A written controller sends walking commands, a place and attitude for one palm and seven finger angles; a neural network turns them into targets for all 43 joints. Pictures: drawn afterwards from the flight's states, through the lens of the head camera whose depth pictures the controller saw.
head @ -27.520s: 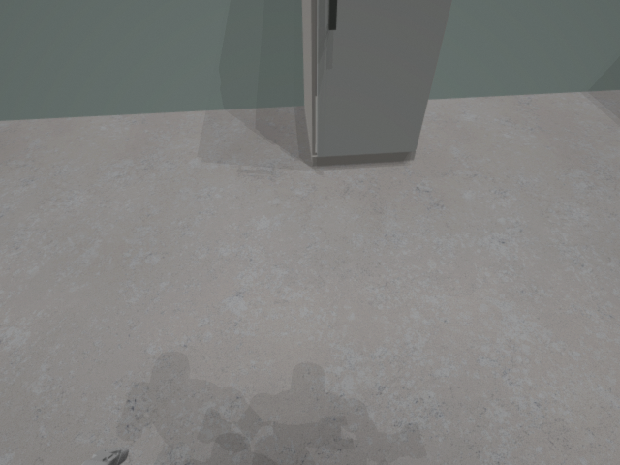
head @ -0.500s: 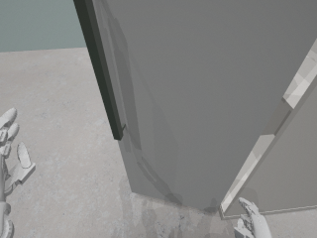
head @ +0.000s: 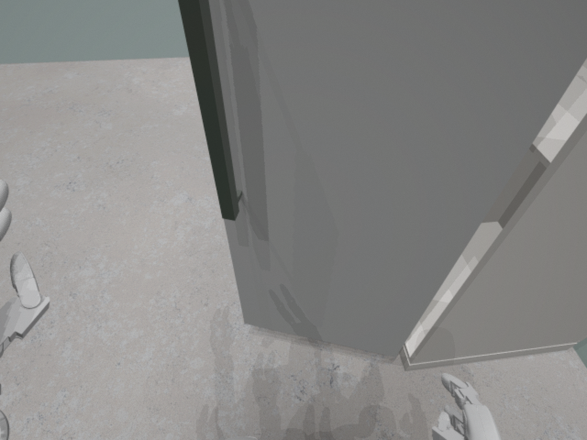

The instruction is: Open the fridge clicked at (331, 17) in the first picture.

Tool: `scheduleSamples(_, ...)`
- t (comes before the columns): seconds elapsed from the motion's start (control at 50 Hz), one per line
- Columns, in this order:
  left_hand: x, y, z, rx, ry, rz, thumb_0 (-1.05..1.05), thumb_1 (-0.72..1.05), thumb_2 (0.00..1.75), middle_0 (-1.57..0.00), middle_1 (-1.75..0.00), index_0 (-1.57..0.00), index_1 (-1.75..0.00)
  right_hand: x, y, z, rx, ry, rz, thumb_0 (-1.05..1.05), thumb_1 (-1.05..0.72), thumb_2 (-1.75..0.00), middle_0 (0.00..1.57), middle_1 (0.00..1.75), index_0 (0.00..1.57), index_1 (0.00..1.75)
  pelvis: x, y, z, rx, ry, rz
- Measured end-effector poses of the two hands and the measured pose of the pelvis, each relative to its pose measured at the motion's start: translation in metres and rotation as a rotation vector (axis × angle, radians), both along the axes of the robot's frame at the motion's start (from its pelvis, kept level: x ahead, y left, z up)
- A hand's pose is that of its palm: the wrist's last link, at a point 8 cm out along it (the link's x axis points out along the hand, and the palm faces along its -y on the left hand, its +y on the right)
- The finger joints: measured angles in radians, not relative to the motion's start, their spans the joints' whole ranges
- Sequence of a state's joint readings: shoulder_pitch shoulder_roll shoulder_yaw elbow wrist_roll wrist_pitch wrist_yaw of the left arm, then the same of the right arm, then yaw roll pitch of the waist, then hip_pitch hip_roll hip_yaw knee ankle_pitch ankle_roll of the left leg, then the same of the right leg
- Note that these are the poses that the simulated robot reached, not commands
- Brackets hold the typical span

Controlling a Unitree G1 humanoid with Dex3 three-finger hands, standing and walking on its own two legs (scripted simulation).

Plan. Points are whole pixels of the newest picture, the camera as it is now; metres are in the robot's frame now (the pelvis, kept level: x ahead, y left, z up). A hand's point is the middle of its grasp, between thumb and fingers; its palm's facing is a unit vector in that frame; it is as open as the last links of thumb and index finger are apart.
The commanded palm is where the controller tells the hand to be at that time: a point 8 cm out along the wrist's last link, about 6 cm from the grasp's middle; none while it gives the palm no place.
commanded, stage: step back with the hand held close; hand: left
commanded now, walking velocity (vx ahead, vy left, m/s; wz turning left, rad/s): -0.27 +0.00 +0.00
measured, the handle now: (217, 98) +0.53 +0.16 +0.20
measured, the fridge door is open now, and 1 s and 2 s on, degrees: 70 70 70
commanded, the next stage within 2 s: stop stepping back and stand still in 0.86 s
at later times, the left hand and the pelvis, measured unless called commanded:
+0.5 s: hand out of the picture +0.13 +0.27 +0.18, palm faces +0.46 -0.76 -0.45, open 7.5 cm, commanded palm +0.05 +0.31 +0.19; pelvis -0.08 +0.01 -0.01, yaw +2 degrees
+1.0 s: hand out of the picture +0.01 +0.26 +0.17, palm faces +0.29 -0.82 -0.49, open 7.5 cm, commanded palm -0.06 +0.31 +0.19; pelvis -0.22 +0.02 +0.01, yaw -4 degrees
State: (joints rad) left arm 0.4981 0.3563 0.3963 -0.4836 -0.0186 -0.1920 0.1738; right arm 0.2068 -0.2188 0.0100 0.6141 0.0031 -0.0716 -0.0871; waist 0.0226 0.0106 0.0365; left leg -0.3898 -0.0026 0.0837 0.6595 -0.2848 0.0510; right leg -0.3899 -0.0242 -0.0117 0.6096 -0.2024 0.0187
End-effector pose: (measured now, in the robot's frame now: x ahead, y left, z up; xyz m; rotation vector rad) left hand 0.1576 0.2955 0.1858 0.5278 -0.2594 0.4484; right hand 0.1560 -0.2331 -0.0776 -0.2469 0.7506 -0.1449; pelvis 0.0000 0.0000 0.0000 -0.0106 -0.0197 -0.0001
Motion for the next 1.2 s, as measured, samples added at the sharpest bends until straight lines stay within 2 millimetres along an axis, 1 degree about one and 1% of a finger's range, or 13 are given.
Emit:
scheduleSamples(0.12, -0.016, 0.008, 0.005, 0.062, -0.027, -0.016, 0.02, 0.88, 0.89, -0.21, -0.3, -0.21, -0.3, -0.017, 0.001, 0.003, -0.026, -0.012, -0.013, 0.02, -0.9, -0.9, 0.21, 0.3, 0.2, 0.3, -0.015, 0.004, -0.002, -0.015, -0.006, 0.017)
scheduleSamples(0.22, -0.035, 0.017, 0.006, 0.083, -0.044, 0.039, 0.02, 0.89, 0.89, -0.21, -0.3, -0.21, -0.3, -0.024, 0.001, 0.001, -0.021, -0.031, 0.011, 0.02, -0.9, -0.9, 0.21, 0.3, 0.2, 0.3, -0.025, 0.001, -0.004, -0.013, -0.009, 0.023)
scheduleSamples(0.38, -0.053, 0.002, 0.002, 0.02, -0.068, -0.006, 0.02, 0.89, 0.89, -0.21, -0.3, -0.21, -0.3, -0.035, 0.0, 0.007, -0.029, -0.04, 0.036, 0.02, -0.9, -0.9, 0.21, 0.3, 0.2, 0.3, -0.052, -0.002, -0.003, -0.004, -0.006, 0.024)
scheduleSamples(0.46, -0.065, 0.003, 0.003, 0.052, -0.081, -0.061, 0.02, 0.88, 0.89, -0.21, -0.3, -0.21, -0.3, -0.047, 0.001, 0.012, -0.052, -0.053, 0.019, 0.02, -0.9, -0.9, 0.21, 0.3, 0.2, 0.3, -0.068, 0.003, -0.007, -0.014, -0.009, 0.027)
scheduleSamples(0.6, -0.106, 0.024, 0.009, 0.084, -0.093, -0.007, 0.02, 0.88, 0.89, -0.22, -0.3, -0.21, -0.3, -0.076, 0.01, 0.012, -0.039, -0.073, 0.023, 0.02, -0.9, -0.9, 0.21, 0.3, 0.2, 0.3, -0.095, 0.004, -0.006, -0.05, -0.017, 0.039)
scheduleSamples(0.68, -0.13, 0.019, 0.004, 0.005, -0.084, 0.028, 0.02, 0.89, 0.89, -0.21, -0.3, -0.21, -0.3, -0.093, 0.018, 0.012, -0.009, -0.076, 0.059, 0.02, -0.9, -0.9, 0.21, 0.3, 0.2, 0.3, -0.117, 0.001, -0.003, -0.034, 0.015, -0.002)
scheduleSamples(0.8, -0.139, 0.006, 0.008, -0.055, -0.069, -0.05, 0.02, 0.89, 0.9, -0.21, -0.3, -0.2, -0.3, -0.132, 0.024, 0.028, -0.025, -0.008, 0.056, 0.02, -0.9, -0.9, 0.21, 0.3, 0.2, 0.3, -0.147, 0.004, 0.017, 0.026, 0.024, -0.027)
scheduleSamples(0.86, -0.141, 0.006, 0.009, -0.014, -0.06, -0.121, 0.02, 0.89, 0.9, -0.21, -0.3, -0.2, -0.3, -0.148, 0.021, 0.032, -0.046, -0.048, 0.013, 0.02, -0.9, -0.9, 0.21, 0.3, 0.21, 0.3, -0.164, 0.013, 0.011, 0.004, 0.041, -0.026)
scheduleSamples(0.92, -0.152, 0.01, 0.008, 0.045, -0.032, -0.181, 0.02, 0.89, 0.89, -0.21, -0.3, -0.21, -0.3, -0.17, 0.016, 0.032, -0.04, -0.077, -0.051, 0.02, -0.9, -0.9, 0.21, 0.3, 0.21, 0.3, -0.189, 0.017, 0.006, 0.019, 0.038, -0.032)
scheduleSamples(0.98, -0.176, 0.011, 0.005, 0.051, 0.046, -0.191, 0.02, 0.89, 0.89, -0.21, -0.3, -0.21, -0.3, -0.2, 0.013, 0.036, -0.04, -0.088, -0.063, 0.02, -0.9, -0.9, 0.21, 0.3, 0.2, 0.3, -0.212, 0.017, 0.01, 0.013, 0.025, -0.059)
scheduleSamples(1.04, -0.207, 0.005, 0.006, 0.048, 0.076, -0.187, 0.02, 0.89, 0.89, -0.21, -0.3, -0.21, -0.3, -0.234, 0.009, 0.037, -0.033, -0.091, -0.065, 0.02, -0.9, -0.9, 0.21, 0.3, 0.2, 0.3, -0.233, 0.015, 0.012, -0.004, 0.013, -0.072)
scheduleSamples(1.12, -0.248, 0.0, 0.01, 0.06, 0.056, -0.148, 0.02, 0.89, 0.89, -0.22, -0.3, -0.21, -0.3, -0.278, -0.003, 0.027, -0.038, -0.06, -0.066, 0.02, -0.9, -0.9, 0.21, 0.3, 0.2, 0.3, -0.263, 0.009, 0.009, -0.001, -0.002, -0.066)
scheduleSamples(1.2, -0.279, 0.006, 0.014, 0.02, -0.008, -0.092, 0.02, 0.88, 0.89, -0.22, -0.3, -0.21, -0.3, -0.324, -0.013, 0.019, -0.054, 0.013, -0.087, 0.02, -0.9, -0.9, 0.21, 0.3, 0.2, 0.3, -0.287, 0.008, 0.011, 0.018, -0.02, -0.062)
